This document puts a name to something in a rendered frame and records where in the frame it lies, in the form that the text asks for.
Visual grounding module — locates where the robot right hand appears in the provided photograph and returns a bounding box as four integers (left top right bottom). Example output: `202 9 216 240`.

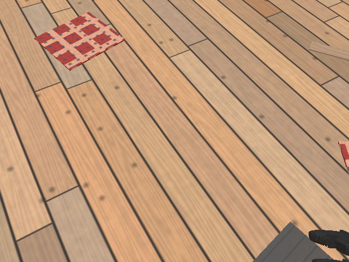
309 230 349 262

